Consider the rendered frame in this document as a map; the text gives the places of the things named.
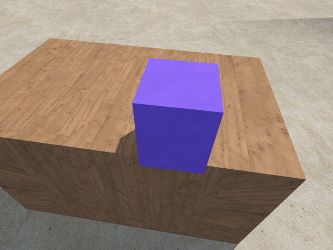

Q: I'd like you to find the pedestal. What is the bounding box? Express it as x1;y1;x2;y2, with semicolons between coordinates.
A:
0;38;306;244

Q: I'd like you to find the carton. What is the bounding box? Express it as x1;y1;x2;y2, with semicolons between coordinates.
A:
132;58;224;174

